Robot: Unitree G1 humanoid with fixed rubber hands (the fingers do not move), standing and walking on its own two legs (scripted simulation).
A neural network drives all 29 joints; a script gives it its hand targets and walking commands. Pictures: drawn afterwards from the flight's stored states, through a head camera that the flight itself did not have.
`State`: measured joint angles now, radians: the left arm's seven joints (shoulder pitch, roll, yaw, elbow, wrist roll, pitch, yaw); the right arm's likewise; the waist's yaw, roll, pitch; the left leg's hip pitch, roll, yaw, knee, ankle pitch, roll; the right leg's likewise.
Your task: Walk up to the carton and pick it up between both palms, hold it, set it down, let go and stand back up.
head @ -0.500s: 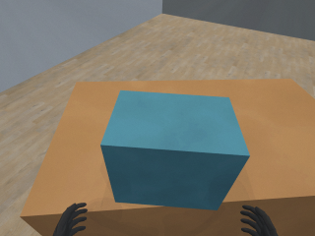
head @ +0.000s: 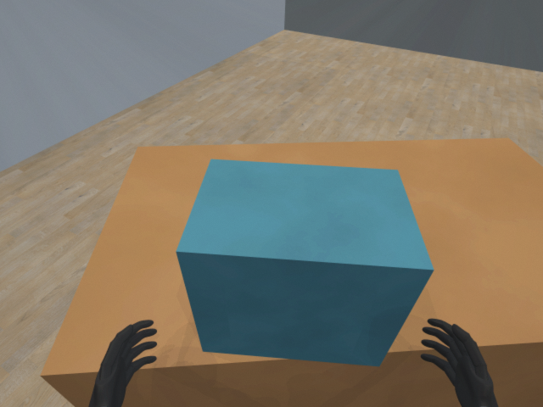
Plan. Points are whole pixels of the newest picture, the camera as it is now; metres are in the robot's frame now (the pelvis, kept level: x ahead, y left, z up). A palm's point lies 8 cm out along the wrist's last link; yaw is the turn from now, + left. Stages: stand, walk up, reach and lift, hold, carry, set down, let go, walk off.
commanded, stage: reach and lift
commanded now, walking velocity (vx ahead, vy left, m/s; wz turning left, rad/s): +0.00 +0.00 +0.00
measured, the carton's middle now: (296, 264) +0.36 -0.04 +0.03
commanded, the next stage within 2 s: none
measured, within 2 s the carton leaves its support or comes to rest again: neither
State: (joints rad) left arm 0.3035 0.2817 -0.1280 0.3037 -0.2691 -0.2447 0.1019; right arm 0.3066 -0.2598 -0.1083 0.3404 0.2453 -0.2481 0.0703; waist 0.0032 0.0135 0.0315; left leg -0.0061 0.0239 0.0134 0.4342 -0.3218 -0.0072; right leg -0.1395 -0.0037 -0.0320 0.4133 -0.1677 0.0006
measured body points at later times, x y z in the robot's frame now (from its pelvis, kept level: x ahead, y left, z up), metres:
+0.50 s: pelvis +0.00 +0.00 +0.01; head -0.02 +0.00 +0.46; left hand +0.26 +0.23 +0.07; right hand +0.24 -0.27 +0.07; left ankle -0.05 +0.12 -0.74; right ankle +0.04 -0.12 -0.74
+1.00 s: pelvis +0.01 +0.00 +0.01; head +0.02 +0.00 +0.46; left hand +0.33 +0.23 +0.12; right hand +0.30 -0.28 +0.12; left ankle -0.04 +0.12 -0.74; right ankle +0.04 -0.12 -0.74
